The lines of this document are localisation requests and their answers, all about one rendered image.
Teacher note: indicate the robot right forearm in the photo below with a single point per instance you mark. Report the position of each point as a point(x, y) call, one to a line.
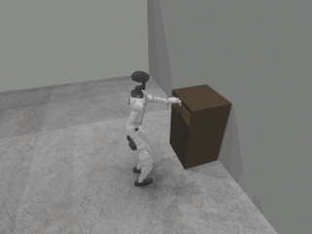
point(134, 136)

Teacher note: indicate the robot right upper arm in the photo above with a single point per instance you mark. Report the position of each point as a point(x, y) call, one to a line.
point(136, 109)

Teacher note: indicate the cabinet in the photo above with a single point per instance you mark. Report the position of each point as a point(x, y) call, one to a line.
point(200, 142)

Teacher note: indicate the robot torso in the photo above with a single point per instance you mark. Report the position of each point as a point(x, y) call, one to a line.
point(139, 119)

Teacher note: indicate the robot left upper arm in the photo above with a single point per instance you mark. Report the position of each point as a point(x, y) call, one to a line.
point(148, 98)

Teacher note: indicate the robot right hand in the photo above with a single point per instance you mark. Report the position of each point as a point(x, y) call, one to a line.
point(144, 156)

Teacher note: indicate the robot left forearm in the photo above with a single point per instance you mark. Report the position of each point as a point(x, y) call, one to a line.
point(160, 100)

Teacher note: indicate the drawer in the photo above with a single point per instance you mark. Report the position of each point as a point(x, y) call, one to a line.
point(184, 114)

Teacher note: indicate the handle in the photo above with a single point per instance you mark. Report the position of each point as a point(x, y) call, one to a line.
point(175, 109)

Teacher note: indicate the robot left hand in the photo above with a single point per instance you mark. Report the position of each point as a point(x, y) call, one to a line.
point(173, 100)

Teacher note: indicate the robot left thigh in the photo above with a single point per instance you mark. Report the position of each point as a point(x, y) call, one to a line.
point(143, 135)

